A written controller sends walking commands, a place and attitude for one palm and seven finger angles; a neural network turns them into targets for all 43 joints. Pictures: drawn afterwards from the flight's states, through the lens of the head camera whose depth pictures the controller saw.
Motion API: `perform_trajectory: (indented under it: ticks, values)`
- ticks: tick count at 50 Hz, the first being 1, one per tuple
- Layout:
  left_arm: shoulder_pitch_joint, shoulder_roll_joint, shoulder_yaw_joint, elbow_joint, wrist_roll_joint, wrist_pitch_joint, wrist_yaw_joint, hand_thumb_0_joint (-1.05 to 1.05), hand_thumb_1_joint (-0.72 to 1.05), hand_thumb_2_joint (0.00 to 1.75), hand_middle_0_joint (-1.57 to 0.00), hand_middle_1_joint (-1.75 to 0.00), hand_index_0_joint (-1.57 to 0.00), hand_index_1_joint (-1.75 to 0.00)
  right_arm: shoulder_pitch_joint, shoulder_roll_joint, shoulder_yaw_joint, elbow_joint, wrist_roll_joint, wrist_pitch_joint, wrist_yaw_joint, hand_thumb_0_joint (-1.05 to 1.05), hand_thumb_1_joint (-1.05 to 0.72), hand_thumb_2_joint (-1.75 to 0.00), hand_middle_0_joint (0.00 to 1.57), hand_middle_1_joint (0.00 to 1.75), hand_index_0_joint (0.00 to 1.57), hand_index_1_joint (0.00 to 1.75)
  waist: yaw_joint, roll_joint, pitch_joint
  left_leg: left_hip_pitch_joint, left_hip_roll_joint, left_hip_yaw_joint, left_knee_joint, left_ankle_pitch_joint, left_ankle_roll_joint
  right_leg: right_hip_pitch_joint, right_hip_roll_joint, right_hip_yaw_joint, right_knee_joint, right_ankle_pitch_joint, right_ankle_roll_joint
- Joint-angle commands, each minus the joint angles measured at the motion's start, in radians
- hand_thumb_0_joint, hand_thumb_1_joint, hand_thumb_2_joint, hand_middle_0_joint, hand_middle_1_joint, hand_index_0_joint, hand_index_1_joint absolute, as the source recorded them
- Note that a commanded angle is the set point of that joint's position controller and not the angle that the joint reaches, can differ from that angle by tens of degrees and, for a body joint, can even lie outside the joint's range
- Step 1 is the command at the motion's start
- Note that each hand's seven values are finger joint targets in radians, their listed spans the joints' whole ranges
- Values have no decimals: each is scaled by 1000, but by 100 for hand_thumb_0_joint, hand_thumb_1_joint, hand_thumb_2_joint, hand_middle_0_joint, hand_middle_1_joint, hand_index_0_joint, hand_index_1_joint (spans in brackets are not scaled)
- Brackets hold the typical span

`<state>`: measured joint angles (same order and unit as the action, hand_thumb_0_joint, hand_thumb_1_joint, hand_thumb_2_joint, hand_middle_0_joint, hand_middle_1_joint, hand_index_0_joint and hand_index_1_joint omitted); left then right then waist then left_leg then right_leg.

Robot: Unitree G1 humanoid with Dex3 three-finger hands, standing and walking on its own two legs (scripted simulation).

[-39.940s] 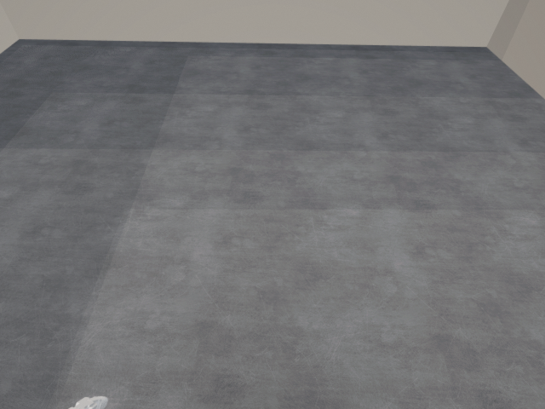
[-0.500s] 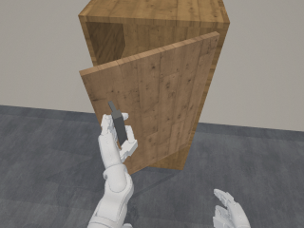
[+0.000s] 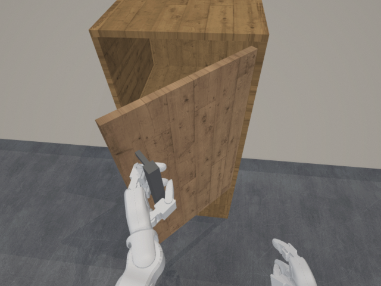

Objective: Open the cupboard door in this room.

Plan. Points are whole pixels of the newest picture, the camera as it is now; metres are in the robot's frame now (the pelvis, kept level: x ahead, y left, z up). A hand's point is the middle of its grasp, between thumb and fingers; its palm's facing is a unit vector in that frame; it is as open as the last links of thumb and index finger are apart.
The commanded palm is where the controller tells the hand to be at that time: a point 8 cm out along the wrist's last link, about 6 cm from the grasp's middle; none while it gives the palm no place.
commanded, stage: open thumb and fingers to let go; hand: left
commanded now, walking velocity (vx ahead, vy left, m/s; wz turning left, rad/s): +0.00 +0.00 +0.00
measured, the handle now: (151, 181) +0.32 +0.10 +0.06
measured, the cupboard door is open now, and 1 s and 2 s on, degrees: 46 51 49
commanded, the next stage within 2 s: slide the hand sideways off the handle in 0.64 s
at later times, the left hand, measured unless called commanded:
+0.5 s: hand (163, 202) +0.27 +0.07 +0.06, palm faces +0.25 -0.97 -0.02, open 14.2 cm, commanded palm +0.23 +0.10 +0.06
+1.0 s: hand (168, 229) +0.22 +0.05 +0.07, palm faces -0.21 -0.98 +0.03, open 16.3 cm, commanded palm +0.21 +0.10 +0.06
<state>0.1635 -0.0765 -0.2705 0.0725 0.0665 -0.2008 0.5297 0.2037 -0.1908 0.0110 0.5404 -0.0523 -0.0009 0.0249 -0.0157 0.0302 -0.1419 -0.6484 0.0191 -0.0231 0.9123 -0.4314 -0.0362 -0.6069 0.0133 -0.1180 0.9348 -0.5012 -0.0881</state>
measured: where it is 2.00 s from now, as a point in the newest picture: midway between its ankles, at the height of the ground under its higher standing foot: outside the picture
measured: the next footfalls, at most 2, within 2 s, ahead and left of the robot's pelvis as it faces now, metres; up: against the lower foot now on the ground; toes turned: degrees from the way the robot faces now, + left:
none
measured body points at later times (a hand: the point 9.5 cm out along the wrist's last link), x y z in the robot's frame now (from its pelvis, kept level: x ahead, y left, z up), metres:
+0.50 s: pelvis +0.00 +0.01 +0.00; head +0.03 -0.01 +0.45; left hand +0.25 +0.12 +0.07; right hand +0.18 -0.20 -0.10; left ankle +0.01 +0.15 -0.69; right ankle -0.01 -0.06 -0.69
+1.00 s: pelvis -0.02 +0.03 -0.01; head +0.01 +0.01 +0.44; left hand +0.22 +0.11 +0.07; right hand +0.16 -0.20 -0.09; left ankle +0.01 +0.15 -0.69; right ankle -0.01 -0.06 -0.69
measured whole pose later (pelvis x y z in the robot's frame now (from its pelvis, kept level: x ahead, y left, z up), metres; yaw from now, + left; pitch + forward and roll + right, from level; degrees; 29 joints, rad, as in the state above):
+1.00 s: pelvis -0.02 +0.03 -0.01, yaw -1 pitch +9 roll +0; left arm 0.27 0.05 -0.34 -0.06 -0.03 -0.30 0.08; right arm 0.25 -0.22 0.02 0.44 0.00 -0.03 0.03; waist -0.02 0.05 -0.11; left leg -0.70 0.00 0.00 0.99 -0.45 0.00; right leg -0.66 -0.01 -0.09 1.00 -0.50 -0.05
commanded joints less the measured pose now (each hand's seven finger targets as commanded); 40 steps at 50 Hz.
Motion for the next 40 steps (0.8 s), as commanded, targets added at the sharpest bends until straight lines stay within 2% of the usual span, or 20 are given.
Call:
perform_trajectory:
  ticks: [1,4,6,8,10,11,13,18,19,21,23,26,28,31,33,35,37,38,39,40]
  values:
    - [-95,-110,-13,-240,18,-79,-6,0,20,60,-35,-127,-35,-127,-79,-67,-28,-167,4,-53,-9,0,-90,-90,20,30,20,30,-5,-135,-184,63,-53,4,-35,188,46,153,-76,180,-218,486,108]
    - [-110,-102,-21,-258,24,-92,-13,0,-1,51,-33,-125,-33,-125,-74,-73,-30,-166,3,-55,-11,0,-90,-90,20,30,20,30,-15,-142,-180,62,-49,0,-34,186,48,138,-75,175,-211,473,106]
    - [-115,-120,-43,-271,28,-100,-16,0,-15,45,-32,-124,-32,-124,-72,-73,-31,-169,4,-60,-10,0,-90,-90,20,30,20,30,-20,-115,-188,73,-49,0,-28,188,51,121,-71,165,-200,471,104]
    - [-101,-104,-33,-270,29,-105,-18,0,-29,39,-32,-122,-32,-122,-69,-76,-33,-172,5,-62,-11,0,-90,-90,20,30,20,30,-15,-132,-188,64,-47,-4,-27,189,51,122,-68,165,-196,458,101]
    - [-102,-131,-62,-285,30,-108,-18,0,-43,33,-30,-121,-30,-121,-70,-75,-32,-178,6,-68,-10,0,-90,-90,20,30,20,30,-18,-114,-197,75,-49,-2,-24,188,53,111,-67,155,-190,455,100]
    - [-110,-123,-57,-283,29,-108,-17,0,-50,30,-30,-120,-30,-120,-65,-76,-32,-174,7,-70,-10,0,-90,-90,20,30,20,30,-20,-118,-195,75,-48,-3,-25,188,53,107,-65,149,-187,449,99]
    - [-90,-120,-56,-281,32,-106,-18,0,-50,30,-30,-120,-30,-120,-63,-78,-33,-178,7,-71,-10,0,-90,-90,20,30,20,30,-15,-121,-196,78,-46,-4,-27,198,54,105,-57,138,-179,448,93]
    - [-72,-143,-72,-278,33,-89,-8,0,-50,30,-26,-95,-26,-95,-65,-77,-31,-187,9,-74,-8,0,-90,-90,20,30,20,30,-10,-112,-202,90,-45,-3,-32,209,55,98,-46,115,-169,440,87]
    - [-71,-147,-72,-269,27,-85,-9,0,-50,30,-25,-90,-25,-90,-68,-78,-30,-188,9,-73,-8,0,-90,-90,20,30,20,30,-14,-135,-184,87,-44,-5,-34,203,54,91,-46,112,-173,434,89]
    - [-107,-143,-68,-280,27,-83,-3,0,-50,30,-23,-80,-23,-80,-73,-78,-29,-186,10,-70,-8,0,-90,-90,20,30,20,30,-15,-115,-181,93,-44,-4,-35,192,53,79,-44,112,-176,397,86]
    - [-88,-153,-77,-276,33,-77,0,0,-50,30,-22,-70,-22,-70,-74,-78,-30,-191,9,-72,-6,0,-90,-90,20,30,20,30,-10,-120,-187,98,-42,-7,-37,210,55,82,-35,100,-168,401,79]
    - [-81,-167,-88,-284,33,-70,3,0,-50,30,-19,-55,-19,-55,-79,-75,-28,-191,10,-72,-1,0,-90,-90,20,30,20,30,-8,-93,-193,108,-42,-4,-40,207,54,74,-32,90,-162,393,77]
    - [-46,-153,-71,-287,26,-63,3,0,-50,30,-18,-45,-18,-45,-80,-75,-28,-197,9,-70,0,0,-90,-90,20,30,20,30,5,-109,-191,99,-42,-5,-44,210,52,92,-30,91,-167,393,74]
    - [-103,-172,-86,-294,27,-55,12,0,-50,30,-15,-30,-15,-30,-95,-73,-23,-194,10,-69,2,0,-90,-90,20,30,20,30,-7,-76,-175,108,-42,-3,-42,191,52,57,-26,83,-165,344,71]
    - [-96,-161,-68,-272,30,-47,20,0,-50,30,-15,-30,-15,-30,-106,-74,-23,-193,10,-65,3,0,-90,-90,20,30,20,30,3,-84,-154,101,-39,-8,-48,182,51,49,-19,77,-169,301,64]
    - [-145,-180,-76,-260,27,-41,28,0,-50,30,-15,-30,-15,-30,-114,-71,-21,-189,9,-64,4,0,-90,-90,20,30,20,30,-3,-79,-153,102,-42,-6,-47,162,52,30,-20,77,-172,262,65]
    - [-137,-173,-63,-267,24,-39,33,0,-50,30,-15,-30,-15,-30,-113,-70,-23,-189,8,-64,4,0,-90,-90,20,30,20,30,7,-80,-182,103,-44,-3,-46,167,50,47,-22,83,-172,276,66]
    - [-151,-27,-263,-273,117,-96,-184,0,-50,30,-15,-30,-15,-30,-44,-122,-21,-164,12,-62,17,0,-90,-90,20,30,20,30,-95,-137,-72,89,-50,-4,-34,189,74,-6,-31,111,-150,380,73]
    - [-176,52,-170,-362,69,-151,-306,0,-50,30,-15,-30,-15,-30,-32,-111,-40,-194,21,-61,14,0,-90,-90,20,30,20,30,-51,-80,-187,95,-50,2,-22,210,75,59,-42,128,-130,444,72]
    - [-150,82,-162,-383,47,-180,-397,0,-50,30,-15,-30,-15,-30,-38,-113,-39,-207,25,-62,9,0,-90,-90,20,30,20,30,-42,-42,-239,107,-51,6,-13,225,75,89,-47,139,-114,482,70]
